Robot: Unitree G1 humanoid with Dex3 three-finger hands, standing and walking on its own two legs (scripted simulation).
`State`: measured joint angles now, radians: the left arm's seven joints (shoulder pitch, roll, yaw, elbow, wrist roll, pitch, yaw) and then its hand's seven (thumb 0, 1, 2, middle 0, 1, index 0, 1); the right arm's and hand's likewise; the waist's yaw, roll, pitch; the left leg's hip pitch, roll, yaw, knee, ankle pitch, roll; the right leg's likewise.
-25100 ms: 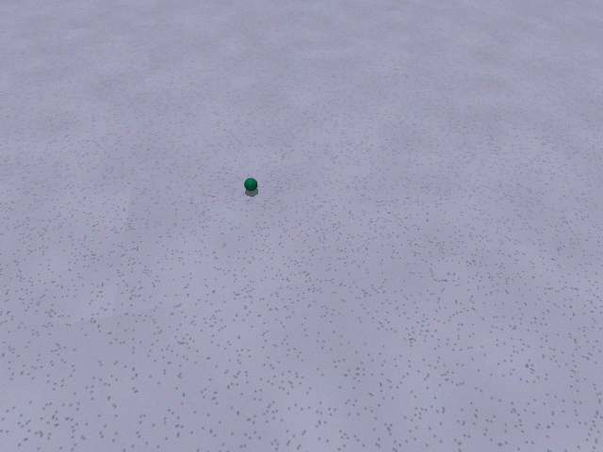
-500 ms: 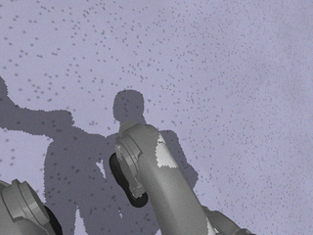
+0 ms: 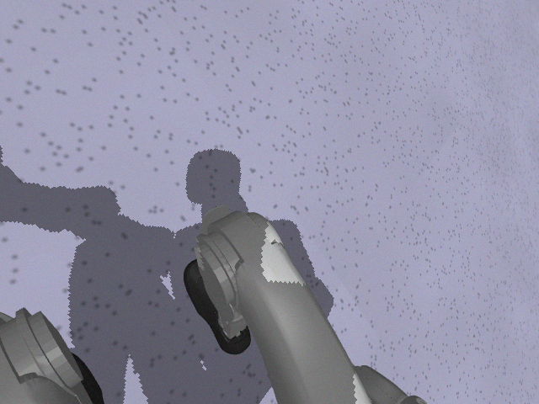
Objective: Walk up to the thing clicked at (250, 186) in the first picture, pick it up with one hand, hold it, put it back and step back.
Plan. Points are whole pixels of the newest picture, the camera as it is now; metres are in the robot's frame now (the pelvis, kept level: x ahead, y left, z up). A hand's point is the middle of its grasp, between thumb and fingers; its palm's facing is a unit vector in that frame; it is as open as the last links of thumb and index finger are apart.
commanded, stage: close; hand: left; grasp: from above
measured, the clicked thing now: out of the picture +0.50 +0.26 -0.28
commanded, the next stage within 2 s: settle in 1.36 s
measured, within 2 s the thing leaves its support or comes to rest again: leaves its support in 1.82 s
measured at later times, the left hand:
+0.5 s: hand out of the picture +0.49 +0.25 -0.25, palm faces -0.42 -0.13 -0.90, open 11.4 cm
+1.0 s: hand out of the picture +0.48 +0.25 -0.26, palm faces -0.43 -0.14 -0.89, open 9.2 cm
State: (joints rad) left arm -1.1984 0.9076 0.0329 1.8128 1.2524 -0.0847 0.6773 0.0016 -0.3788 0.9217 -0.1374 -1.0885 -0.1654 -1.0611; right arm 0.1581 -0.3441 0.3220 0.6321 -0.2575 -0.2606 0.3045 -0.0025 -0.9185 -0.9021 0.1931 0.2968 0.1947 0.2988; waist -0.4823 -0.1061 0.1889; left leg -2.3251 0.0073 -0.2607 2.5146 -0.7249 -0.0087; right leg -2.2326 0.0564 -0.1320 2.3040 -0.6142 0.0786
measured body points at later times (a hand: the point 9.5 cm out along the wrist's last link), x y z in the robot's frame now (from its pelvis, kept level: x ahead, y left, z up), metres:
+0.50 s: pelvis +0.00 +0.00 +0.00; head +0.29 +0.11 +0.32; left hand +0.51 +0.25 -0.20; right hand +0.01 -0.24 -0.04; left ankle +0.06 +0.13 -0.28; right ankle +0.13 -0.13 -0.28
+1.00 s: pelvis +0.00 +0.00 +0.01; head +0.29 +0.12 +0.33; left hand +0.50 +0.26 -0.20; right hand +0.02 -0.24 -0.04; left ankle +0.06 +0.13 -0.28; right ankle +0.13 -0.13 -0.28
